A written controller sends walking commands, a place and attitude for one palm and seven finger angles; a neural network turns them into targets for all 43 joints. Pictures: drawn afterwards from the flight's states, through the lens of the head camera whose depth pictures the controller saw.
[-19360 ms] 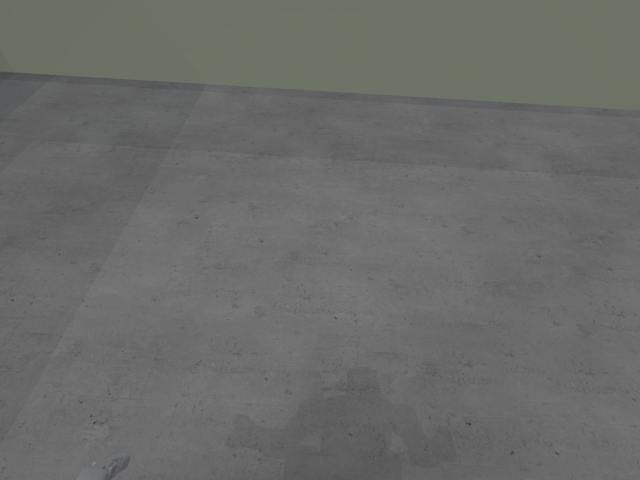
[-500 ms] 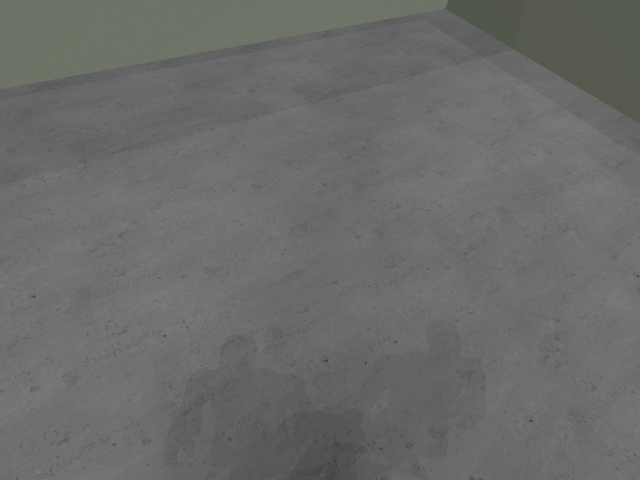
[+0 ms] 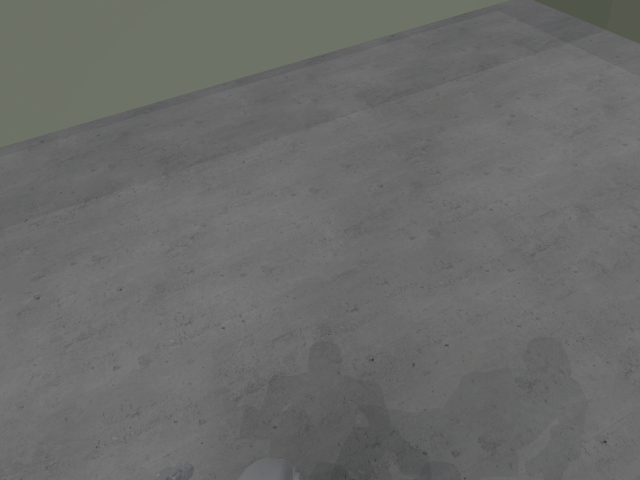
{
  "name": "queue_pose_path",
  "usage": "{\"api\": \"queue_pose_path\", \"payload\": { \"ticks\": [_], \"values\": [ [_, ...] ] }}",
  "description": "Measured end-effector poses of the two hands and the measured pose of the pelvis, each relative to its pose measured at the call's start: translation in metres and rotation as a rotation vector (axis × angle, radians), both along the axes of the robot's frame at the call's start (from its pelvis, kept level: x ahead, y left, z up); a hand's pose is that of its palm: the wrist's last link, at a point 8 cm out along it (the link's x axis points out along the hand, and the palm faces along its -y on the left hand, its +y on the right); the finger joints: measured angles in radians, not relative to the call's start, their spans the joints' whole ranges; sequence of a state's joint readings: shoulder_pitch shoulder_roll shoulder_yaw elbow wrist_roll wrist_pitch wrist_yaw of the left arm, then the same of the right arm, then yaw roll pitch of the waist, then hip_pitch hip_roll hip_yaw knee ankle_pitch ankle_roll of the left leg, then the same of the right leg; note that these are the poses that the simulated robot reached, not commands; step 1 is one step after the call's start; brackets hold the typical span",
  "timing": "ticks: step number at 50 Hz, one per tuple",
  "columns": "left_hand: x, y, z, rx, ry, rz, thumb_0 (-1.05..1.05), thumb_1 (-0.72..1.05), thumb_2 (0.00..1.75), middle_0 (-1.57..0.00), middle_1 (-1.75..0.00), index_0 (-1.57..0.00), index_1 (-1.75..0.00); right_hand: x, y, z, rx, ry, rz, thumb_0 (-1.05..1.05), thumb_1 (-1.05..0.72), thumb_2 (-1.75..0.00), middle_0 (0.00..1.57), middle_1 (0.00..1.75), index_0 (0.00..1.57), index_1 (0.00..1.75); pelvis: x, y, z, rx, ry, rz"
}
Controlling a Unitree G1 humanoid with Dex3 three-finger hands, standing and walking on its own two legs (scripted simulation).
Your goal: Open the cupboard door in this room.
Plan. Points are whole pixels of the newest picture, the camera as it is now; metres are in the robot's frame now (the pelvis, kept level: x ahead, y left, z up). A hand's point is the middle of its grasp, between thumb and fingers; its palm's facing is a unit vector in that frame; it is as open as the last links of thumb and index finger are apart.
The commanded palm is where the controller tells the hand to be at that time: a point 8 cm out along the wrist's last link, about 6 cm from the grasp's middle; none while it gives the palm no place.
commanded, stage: turn or walk to find it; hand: left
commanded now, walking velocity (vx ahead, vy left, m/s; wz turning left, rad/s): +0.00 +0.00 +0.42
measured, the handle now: out of the picture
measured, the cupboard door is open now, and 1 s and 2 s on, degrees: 0 0 0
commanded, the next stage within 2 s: stand and wait in 1.36 s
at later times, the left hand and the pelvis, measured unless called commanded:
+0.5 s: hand out of the picture -0.06 +0.26 -0.18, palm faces +0.29 -0.93 -0.24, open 7.4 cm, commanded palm none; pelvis -0.03 +0.04 +0.00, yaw +13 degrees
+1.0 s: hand out of the picture -0.04 +0.18 -0.14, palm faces +0.42 -0.86 -0.28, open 7.4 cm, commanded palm none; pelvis -0.04 -0.02 +0.00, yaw +26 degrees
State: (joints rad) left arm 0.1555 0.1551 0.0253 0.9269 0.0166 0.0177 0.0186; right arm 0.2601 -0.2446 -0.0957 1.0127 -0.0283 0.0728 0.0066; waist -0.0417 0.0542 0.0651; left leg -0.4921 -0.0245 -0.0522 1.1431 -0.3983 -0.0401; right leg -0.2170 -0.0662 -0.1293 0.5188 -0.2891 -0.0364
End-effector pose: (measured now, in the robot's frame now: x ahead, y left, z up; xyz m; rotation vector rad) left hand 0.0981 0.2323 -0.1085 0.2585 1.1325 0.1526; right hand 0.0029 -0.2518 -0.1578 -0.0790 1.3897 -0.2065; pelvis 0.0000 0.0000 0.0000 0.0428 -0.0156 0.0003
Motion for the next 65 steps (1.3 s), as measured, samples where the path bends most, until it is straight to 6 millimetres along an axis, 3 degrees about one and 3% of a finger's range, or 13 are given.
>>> {"api": "queue_pose_path", "payload": {
  "ticks": [5,9,13,19,23,29,35,40,43,49,55,60,65],
  "values": [
    [-0.038,0.001,-0.004,-0.010,0.043,0.081,0.00,0.90,0.90,-0.21,-0.30,-0.21,-0.30,0.015,-0.007,0.004,-0.011,0.001,0.070,0.01,-0.91,-0.90,0.20,0.30,0.20,0.30,-0.004,-0.004,0.002,0.005,0.001,0.054],
    [-0.073,0.010,-0.010,-0.018,0.087,0.151,0.00,0.91,0.90,-0.21,-0.30,-0.21,-0.30,0.039,-0.002,0.009,-0.028,-0.013,0.141,0.01,-0.91,-0.90,0.20,0.30,0.20,0.30,-0.007,0.000,0.001,0.003,0.004,0.091],
    [-0.113,0.026,-0.022,-0.033,0.142,0.224,0.00,0.91,0.90,-0.21,-0.30,-0.21,-0.30,0.073,0.014,0.014,-0.051,-0.071,0.224,0.01,-0.91,-0.90,0.20,0.30,0.20,0.30,-0.013,0.011,-0.002,-0.010,0.007,0.129],
    [-0.167,0.059,-0.050,-0.061,0.221,0.327,0.00,0.91,0.90,-0.21,-0.30,-0.20,-0.30,0.120,0.057,0.026,-0.086,-0.218,0.339,0.01,-0.91,-0.90,0.20,0.30,0.20,0.30,-0.023,0.035,-0.015,-0.027,-0.005,0.179],
    [-0.177,0.070,-0.046,-0.070,0.238,0.360,0.00,0.91,0.90,-0.20,-0.30,-0.20,-0.30,0.127,0.078,0.040,-0.086,-0.258,0.381,0.01,-0.91,-0.90,0.20,0.30,0.20,0.30,-0.027,0.042,-0.007,-0.048,-0.012,0.206],
    [-0.164,0.076,-0.031,-0.065,0.150,0.373,0.00,0.91,0.90,-0.20,-0.30,-0.20,-0.30,0.120,0.090,0.040,-0.056,-0.237,0.417,0.01,-0.90,-0.90,0.20,0.30,0.21,0.30,-0.034,0.043,0.002,-0.058,-0.005,0.251],
    [-0.142,0.065,-0.022,-0.040,0.082,0.368,0.00,0.91,0.90,-0.20,-0.30,-0.20,-0.30,0.099,0.077,0.026,-0.021,-0.178,0.412,0.01,-0.90,-0.90,0.20,0.30,0.21,0.30,-0.037,0.028,0.000,-0.047,0.006,0.296],
    [-0.127,0.042,-0.017,-0.006,0.014,0.366,0.00,0.91,0.90,-0.20,-0.30,-0.20,-0.30,0.082,0.047,0.003,0.007,-0.106,0.404,0.01,-0.90,-0.90,0.20,0.30,0.21,0.30,-0.037,0.003,-0.010,-0.023,0.020,0.338],
    [-0.131,0.023,-0.011,0.008,-0.005,0.379,0.00,0.91,0.90,-0.20,-0.30,-0.20,-0.30,0.078,0.029,-0.006,0.012,-0.066,0.410,0.01,-0.90,-0.90,0.20,0.30,0.21,0.30,-0.038,-0.009,-0.011,-0.028,0.006,0.375],
    [-0.161,-0.007,-0.002,-0.006,0.031,0.462,0.00,0.91,0.90,-0.21,-0.30,-0.20,-0.30,0.083,0.007,0.000,0.003,-0.024,0.458,0.01,-0.91,-0.90,0.20,0.30,0.20,0.30,-0.038,-0.022,-0.001,-0.001,0.002,0.438],
    [-0.196,-0.023,-0.008,-0.032,0.073,0.551,0.00,0.91,0.90,-0.21,-0.30,-0.21,-0.30,0.094,0.006,0.006,-0.022,0.003,0.529,0.01,-0.91,-0.90,0.20,0.30,0.20,0.30,-0.039,-0.025,0.002,-0.003,0.011,0.498],
    [-0.237,-0.028,-0.018,-0.061,0.121,0.628,0.00,0.91,0.90,-0.21,-0.30,-0.21,-0.30,0.115,0.031,0.011,-0.039,-0.025,0.620,0.01,-0.91,-0.90,0.20,0.30,0.20,0.30,-0.046,-0.020,0.000,-0.010,0.014,0.547],
    [-0.287,-0.023,-0.037,-0.101,0.172,0.713,0.00,0.91,0.90,-0.21,-0.30,-0.21,-0.30,0.144,0.080,0.018,-0.044,-0.136,0.723,0.01,-0.91,-0.90,0.20,0.30,0.20,0.30,-0.061,-0.004,-0.009,-0.035,0.005,0.596]
  ]
}}
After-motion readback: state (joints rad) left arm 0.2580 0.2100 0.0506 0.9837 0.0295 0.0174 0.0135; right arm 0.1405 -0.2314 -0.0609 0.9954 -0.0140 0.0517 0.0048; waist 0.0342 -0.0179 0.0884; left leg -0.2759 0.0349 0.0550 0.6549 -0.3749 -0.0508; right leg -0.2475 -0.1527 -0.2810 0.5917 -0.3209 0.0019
